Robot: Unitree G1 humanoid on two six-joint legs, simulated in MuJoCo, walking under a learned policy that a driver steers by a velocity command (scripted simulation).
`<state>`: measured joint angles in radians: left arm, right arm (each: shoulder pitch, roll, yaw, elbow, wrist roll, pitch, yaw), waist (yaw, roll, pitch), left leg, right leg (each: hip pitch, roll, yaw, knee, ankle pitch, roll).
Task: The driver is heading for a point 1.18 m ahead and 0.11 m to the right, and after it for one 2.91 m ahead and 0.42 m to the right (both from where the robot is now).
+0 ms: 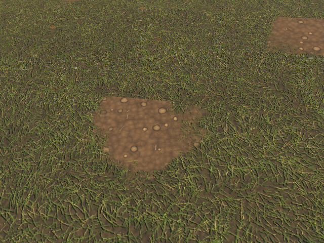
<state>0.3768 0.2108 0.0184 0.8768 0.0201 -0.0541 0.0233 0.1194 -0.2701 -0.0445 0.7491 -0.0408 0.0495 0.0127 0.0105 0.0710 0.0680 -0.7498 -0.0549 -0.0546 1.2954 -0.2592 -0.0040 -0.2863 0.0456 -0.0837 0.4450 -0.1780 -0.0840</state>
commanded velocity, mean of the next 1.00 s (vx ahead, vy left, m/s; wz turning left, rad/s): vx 0.42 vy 0.00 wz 0.08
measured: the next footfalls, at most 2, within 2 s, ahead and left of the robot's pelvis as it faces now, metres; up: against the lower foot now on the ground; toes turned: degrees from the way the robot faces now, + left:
left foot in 0.30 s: +0.10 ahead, +0.12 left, +0.00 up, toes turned +3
right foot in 0.70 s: +0.40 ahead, -0.10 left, +0.00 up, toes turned +1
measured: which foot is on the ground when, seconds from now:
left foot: up 0.00-0.28, down 0.30-0.70, up 0.72-1.00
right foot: down 0.00-0.32, up 0.34-0.68, down 0.70-1.00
